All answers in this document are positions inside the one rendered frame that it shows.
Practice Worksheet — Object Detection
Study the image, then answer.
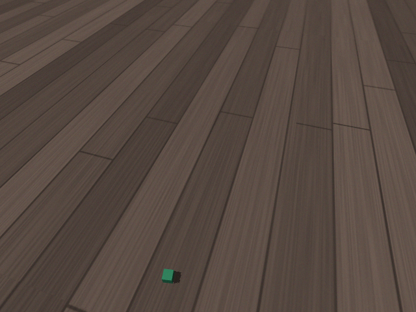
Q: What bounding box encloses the cube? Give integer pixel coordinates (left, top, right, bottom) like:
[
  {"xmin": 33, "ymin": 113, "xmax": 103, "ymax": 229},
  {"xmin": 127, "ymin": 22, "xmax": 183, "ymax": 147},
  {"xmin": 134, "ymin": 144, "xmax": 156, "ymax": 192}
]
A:
[{"xmin": 162, "ymin": 269, "xmax": 175, "ymax": 283}]

